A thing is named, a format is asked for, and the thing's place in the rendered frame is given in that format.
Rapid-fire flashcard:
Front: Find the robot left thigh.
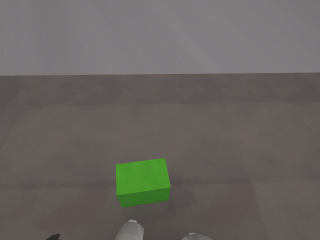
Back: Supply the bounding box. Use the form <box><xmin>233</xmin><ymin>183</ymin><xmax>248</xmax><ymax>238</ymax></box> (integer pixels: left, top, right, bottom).
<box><xmin>115</xmin><ymin>222</ymin><xmax>144</xmax><ymax>240</ymax></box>

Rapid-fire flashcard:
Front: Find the carton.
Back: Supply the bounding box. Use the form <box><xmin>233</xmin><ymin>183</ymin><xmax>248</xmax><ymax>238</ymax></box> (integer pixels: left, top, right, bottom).
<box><xmin>116</xmin><ymin>158</ymin><xmax>171</xmax><ymax>208</ymax></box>

